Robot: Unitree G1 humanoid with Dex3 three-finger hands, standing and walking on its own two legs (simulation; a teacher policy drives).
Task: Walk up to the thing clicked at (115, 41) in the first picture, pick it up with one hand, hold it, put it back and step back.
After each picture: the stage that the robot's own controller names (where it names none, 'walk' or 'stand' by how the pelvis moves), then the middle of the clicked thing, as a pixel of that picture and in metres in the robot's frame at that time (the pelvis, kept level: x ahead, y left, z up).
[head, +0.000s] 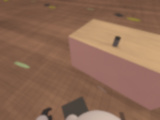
stand; (116, 41) +0.90 -0.27 -0.05
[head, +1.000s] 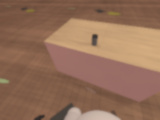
walk; (94, 40) +0.82 +0.04 -0.02
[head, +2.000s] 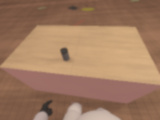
walk; (65, 54) +0.54 +0.26 -0.02
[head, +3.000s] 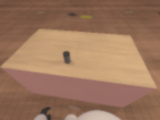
stand; (67, 57) +0.55 +0.25 -0.05
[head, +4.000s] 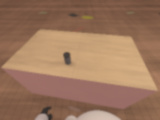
stand; (67, 58) +0.55 +0.24 -0.05
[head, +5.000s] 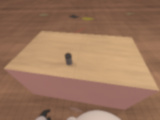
stand; (68, 59) +0.55 +0.23 -0.06
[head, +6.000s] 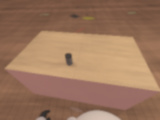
stand; (69, 59) +0.55 +0.23 -0.06
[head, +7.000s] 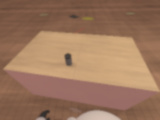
stand; (68, 59) +0.54 +0.23 -0.06
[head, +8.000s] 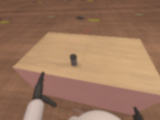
rise first; (73, 60) +0.54 +0.22 -0.05
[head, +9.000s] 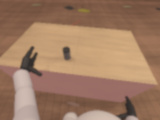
go down; (66, 53) +0.57 +0.20 -0.03
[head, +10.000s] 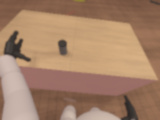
go down; (62, 47) +0.56 +0.20 +0.00
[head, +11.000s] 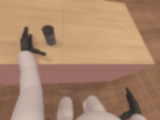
close in; (49, 36) +0.56 +0.22 +0.05
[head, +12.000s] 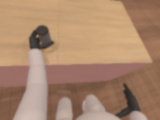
close; (44, 36) +0.57 +0.22 +0.05
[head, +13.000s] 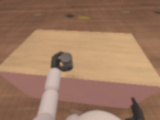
lift; (67, 62) +0.37 +0.16 +0.14
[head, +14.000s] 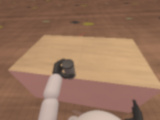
lift; (69, 69) +0.31 +0.15 +0.14
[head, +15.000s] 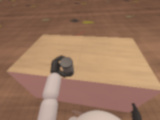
hold; (67, 67) +0.31 +0.15 +0.15
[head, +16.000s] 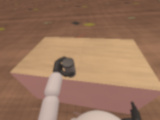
hold; (69, 68) +0.32 +0.14 +0.15
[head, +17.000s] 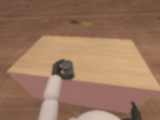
crouch; (68, 70) +0.31 +0.15 +0.13
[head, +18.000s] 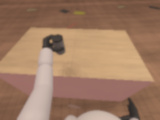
crouch; (59, 45) +0.47 +0.20 +0.18
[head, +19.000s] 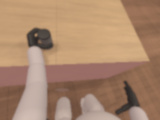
lower; (46, 40) +0.53 +0.20 +0.04
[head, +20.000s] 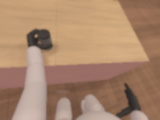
lower; (45, 40) +0.53 +0.20 +0.05
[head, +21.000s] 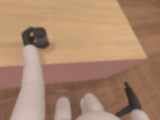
lower; (41, 38) +0.54 +0.22 +0.06
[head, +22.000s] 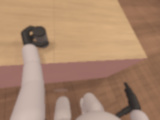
lower; (41, 38) +0.54 +0.22 +0.06
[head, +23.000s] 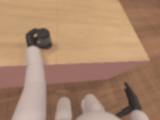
loosen; (45, 39) +0.54 +0.21 +0.05
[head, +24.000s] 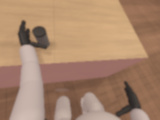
withdraw; (42, 38) +0.54 +0.21 +0.06
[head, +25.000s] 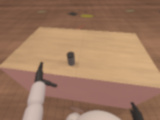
sink last; (71, 59) +0.51 +0.19 +0.00
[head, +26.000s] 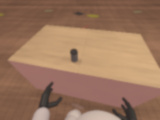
stand; (74, 55) +0.54 +0.19 +0.00
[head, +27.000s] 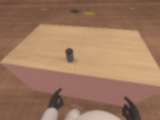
stand; (69, 55) +0.53 +0.21 +0.01
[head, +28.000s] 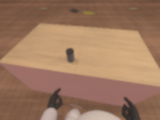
stand; (70, 55) +0.52 +0.20 +0.01
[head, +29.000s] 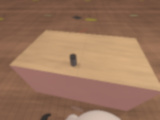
stand; (73, 60) +0.54 +0.19 -0.05
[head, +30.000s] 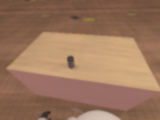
stand; (70, 62) +0.52 +0.21 -0.06
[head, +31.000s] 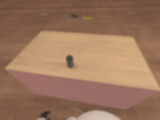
stand; (70, 61) +0.52 +0.21 -0.06
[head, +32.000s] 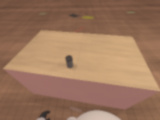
walk; (69, 61) +0.51 +0.21 -0.06
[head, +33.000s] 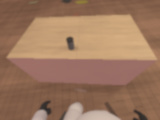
walk; (70, 43) +0.65 +0.22 -0.03
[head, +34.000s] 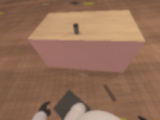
walk; (76, 29) +0.95 +0.25 -0.04
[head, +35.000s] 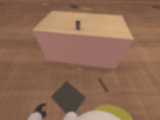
stand; (78, 25) +1.15 +0.21 -0.04
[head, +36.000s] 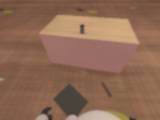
stand; (82, 29) +1.13 +0.18 -0.05
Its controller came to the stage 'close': yes
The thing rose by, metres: 0.22
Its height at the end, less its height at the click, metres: +0.00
